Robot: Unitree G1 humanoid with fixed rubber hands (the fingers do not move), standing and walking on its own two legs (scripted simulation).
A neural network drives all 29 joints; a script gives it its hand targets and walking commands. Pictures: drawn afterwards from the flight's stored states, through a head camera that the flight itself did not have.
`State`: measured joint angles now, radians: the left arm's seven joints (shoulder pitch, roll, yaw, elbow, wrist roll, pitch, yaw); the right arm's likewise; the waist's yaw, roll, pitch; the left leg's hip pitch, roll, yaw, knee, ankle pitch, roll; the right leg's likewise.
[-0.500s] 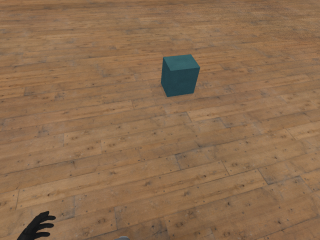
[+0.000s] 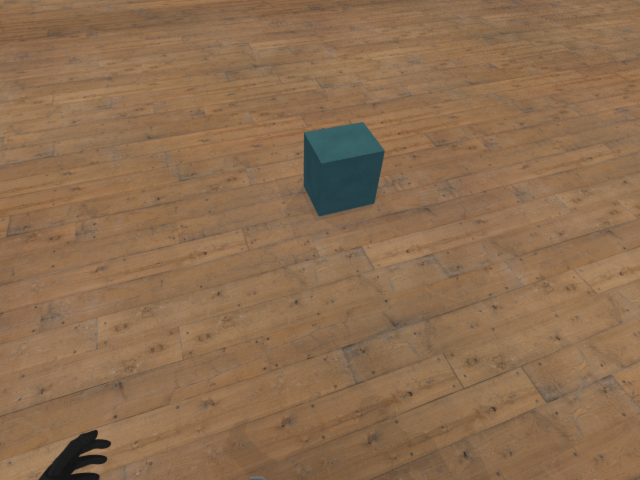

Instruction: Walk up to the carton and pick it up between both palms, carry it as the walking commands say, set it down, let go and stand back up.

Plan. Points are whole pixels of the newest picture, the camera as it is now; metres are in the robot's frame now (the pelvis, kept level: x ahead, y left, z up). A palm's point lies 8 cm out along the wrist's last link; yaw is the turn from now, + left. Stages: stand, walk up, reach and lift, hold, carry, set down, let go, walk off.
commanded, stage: walk up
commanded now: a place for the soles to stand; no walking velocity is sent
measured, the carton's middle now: (340, 169) +1.39 -0.01 -0.60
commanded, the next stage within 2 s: none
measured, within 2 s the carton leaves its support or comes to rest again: neither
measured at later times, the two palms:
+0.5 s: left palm (109, 366) +0.27 +0.32 -0.07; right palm (598, 424) +0.25 -0.35 -0.08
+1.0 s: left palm (151, 272) +0.43 +0.32 -0.07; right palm (561, 335) +0.38 -0.35 -0.08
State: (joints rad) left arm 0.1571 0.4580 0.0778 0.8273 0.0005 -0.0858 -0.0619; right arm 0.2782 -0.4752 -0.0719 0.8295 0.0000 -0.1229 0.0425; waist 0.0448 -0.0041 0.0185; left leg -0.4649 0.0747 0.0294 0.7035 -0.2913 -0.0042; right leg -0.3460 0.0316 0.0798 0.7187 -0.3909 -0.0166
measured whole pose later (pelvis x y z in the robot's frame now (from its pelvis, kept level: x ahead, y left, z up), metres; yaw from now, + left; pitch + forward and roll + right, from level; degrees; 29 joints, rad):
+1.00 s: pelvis +0.31 -0.01 +0.01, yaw -1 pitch +0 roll +0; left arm 0.19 0.44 0.08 0.84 0.00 -0.10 -0.05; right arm 0.32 -0.46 -0.07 0.83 0.00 -0.10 0.03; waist 0.02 0.01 0.02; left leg -0.48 0.02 -0.04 0.92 -0.44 0.00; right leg -0.33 0.02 0.08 0.68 -0.37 -0.01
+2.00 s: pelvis +0.56 -0.04 +0.00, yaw +2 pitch -2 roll +0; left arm 0.21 0.43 0.08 0.83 0.00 -0.10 -0.04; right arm 0.33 -0.47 -0.07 0.82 0.00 -0.09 0.02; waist 0.01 0.02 0.05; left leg -0.45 -0.01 -0.09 1.02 -0.41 0.01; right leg -0.35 0.01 0.07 0.71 -0.33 0.00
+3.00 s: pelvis +0.75 -0.02 +0.00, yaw +5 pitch -2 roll -1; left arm 0.22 0.43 0.06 0.82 0.00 -0.06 -0.02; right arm 0.29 -0.45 -0.07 0.82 0.00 -0.06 -0.01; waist -0.01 0.01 0.10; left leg -0.38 -0.02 -0.06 0.85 -0.45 0.03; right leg -0.35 -0.01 0.06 0.73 -0.35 0.01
